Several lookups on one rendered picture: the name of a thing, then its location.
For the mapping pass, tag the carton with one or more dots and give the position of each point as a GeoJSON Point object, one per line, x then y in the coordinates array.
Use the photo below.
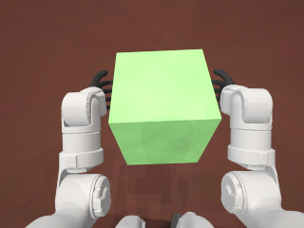
{"type": "Point", "coordinates": [163, 106]}

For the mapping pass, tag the right robot forearm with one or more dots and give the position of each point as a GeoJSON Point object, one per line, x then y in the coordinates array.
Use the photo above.
{"type": "Point", "coordinates": [251, 120]}

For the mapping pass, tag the robot right thigh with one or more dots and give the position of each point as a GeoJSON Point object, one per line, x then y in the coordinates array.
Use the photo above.
{"type": "Point", "coordinates": [194, 221]}

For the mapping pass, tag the right robot upper arm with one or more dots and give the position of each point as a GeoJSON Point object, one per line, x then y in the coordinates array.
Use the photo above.
{"type": "Point", "coordinates": [254, 198]}

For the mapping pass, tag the robot right hand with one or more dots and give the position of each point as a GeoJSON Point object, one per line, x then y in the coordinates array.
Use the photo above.
{"type": "Point", "coordinates": [228, 81]}

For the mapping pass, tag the right robot foot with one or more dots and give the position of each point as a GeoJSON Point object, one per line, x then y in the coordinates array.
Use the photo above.
{"type": "Point", "coordinates": [175, 220]}

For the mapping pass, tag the robot left hand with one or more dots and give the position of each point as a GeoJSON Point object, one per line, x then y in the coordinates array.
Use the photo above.
{"type": "Point", "coordinates": [95, 82]}

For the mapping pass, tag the left robot forearm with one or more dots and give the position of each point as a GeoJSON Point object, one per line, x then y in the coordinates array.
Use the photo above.
{"type": "Point", "coordinates": [81, 114]}

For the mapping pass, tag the left robot upper arm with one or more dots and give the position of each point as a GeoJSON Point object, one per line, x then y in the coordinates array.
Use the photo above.
{"type": "Point", "coordinates": [81, 199]}

